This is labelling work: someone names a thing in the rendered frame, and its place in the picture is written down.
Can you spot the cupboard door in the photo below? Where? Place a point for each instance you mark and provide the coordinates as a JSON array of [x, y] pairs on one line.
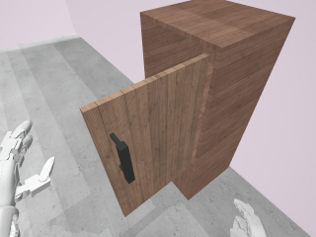
[[157, 118]]

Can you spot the handle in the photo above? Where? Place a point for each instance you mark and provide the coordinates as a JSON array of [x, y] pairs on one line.
[[124, 158]]

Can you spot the right robot hand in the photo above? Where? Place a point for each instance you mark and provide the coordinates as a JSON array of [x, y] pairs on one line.
[[251, 227]]

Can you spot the left robot hand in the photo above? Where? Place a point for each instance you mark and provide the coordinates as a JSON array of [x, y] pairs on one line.
[[13, 148]]

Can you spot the robot left forearm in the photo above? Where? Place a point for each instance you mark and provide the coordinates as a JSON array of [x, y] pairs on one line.
[[8, 221]]

